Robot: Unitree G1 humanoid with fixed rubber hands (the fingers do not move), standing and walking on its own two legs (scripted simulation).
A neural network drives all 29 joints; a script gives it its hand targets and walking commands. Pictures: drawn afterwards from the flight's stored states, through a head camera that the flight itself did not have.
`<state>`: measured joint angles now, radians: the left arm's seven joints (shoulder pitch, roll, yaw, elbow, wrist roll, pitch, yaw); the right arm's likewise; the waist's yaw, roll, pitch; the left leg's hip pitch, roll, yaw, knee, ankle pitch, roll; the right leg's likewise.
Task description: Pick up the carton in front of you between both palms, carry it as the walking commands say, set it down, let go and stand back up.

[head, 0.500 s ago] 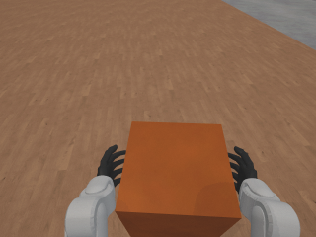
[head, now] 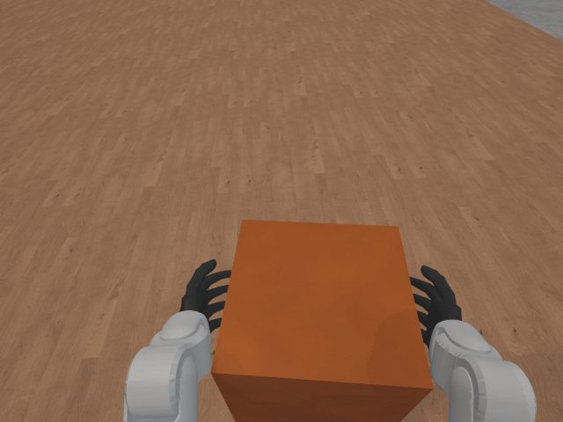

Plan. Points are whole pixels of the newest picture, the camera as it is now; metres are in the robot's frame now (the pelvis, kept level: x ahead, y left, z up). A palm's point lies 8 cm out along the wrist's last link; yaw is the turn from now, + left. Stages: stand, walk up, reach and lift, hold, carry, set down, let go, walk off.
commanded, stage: carry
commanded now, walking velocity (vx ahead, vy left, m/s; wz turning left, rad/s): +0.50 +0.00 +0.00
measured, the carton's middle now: (313, 334) +0.25 +0.00 +0.02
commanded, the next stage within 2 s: none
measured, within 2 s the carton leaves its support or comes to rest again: neither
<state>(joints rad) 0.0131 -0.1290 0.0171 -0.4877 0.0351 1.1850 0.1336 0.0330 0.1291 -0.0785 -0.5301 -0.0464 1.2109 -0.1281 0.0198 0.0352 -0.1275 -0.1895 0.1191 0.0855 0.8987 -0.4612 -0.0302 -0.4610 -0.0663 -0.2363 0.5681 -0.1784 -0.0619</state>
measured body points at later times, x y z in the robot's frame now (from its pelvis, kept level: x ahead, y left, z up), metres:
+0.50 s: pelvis +0.34 +0.00 +0.02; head +0.34 +0.02 +0.47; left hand +0.60 +0.13 +0.09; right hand +0.56 -0.17 +0.10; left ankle +0.36 +0.10 -0.72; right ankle +0.22 -0.10 -0.63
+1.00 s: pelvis +0.57 -0.06 +0.01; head +0.57 -0.06 +0.46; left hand +0.82 +0.09 +0.10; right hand +0.82 -0.21 +0.10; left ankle +0.51 +0.07 -0.72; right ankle +0.60 -0.13 -0.72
